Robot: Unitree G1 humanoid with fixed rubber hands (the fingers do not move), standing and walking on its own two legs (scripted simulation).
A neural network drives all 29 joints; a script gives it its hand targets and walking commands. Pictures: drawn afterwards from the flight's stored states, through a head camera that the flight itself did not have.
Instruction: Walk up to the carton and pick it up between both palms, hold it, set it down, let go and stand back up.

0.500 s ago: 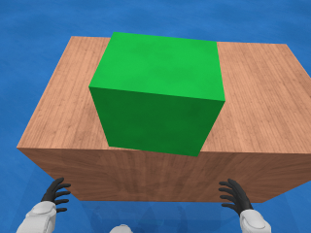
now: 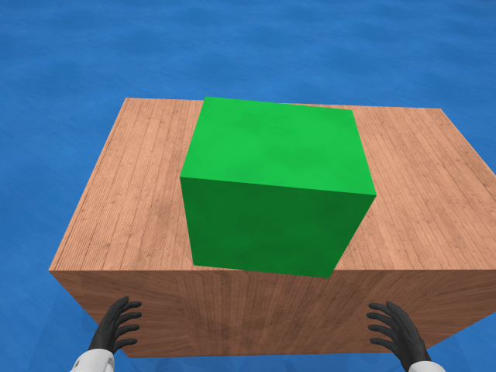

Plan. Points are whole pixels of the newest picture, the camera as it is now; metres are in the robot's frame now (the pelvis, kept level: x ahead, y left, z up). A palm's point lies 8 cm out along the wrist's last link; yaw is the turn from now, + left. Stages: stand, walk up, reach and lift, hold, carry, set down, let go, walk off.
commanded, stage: reach and lift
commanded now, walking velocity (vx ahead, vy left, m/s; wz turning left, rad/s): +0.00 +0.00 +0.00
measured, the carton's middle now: (269, 190) +0.45 +0.01 +0.03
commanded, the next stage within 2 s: none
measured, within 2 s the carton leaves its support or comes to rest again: neither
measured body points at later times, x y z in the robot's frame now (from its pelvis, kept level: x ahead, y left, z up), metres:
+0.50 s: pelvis +0.03 -0.01 +0.00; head +0.02 +0.01 +0.45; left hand +0.22 +0.25 -0.02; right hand +0.23 -0.26 -0.02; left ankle +0.03 +0.10 -0.74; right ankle -0.02 -0.10 -0.75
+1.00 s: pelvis +0.02 -0.01 +0.00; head +0.01 +0.00 +0.45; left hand +0.27 +0.25 +0.02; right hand +0.27 -0.25 +0.02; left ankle +0.03 +0.10 -0.74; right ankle -0.02 -0.10 -0.75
